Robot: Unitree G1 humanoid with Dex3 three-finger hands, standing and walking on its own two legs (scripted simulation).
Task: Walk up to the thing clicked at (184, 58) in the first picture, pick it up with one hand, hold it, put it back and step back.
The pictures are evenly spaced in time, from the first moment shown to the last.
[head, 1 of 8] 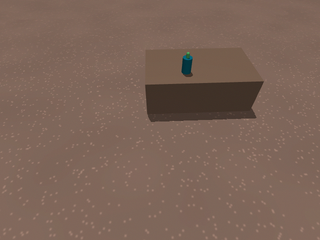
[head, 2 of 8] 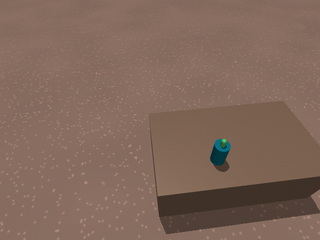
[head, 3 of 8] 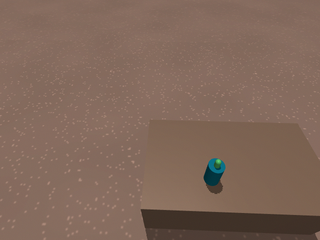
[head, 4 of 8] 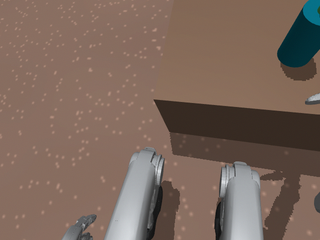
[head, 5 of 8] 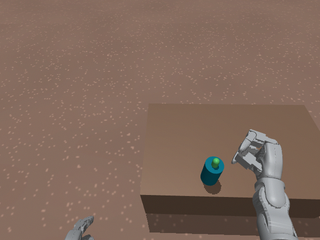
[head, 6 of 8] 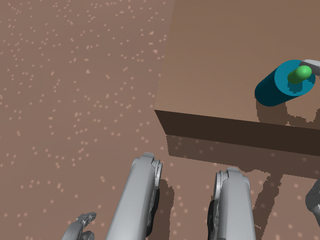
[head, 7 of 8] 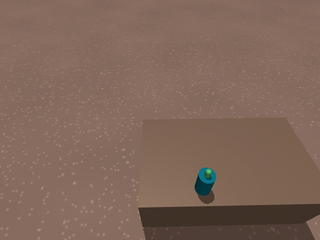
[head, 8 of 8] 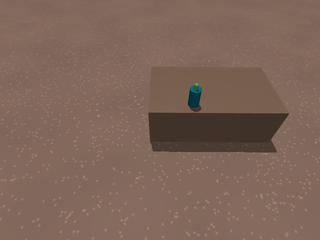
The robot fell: no
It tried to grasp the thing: yes
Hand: right
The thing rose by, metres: 0.01
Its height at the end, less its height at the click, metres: +0.00
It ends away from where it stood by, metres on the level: 0.08
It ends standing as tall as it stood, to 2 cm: yes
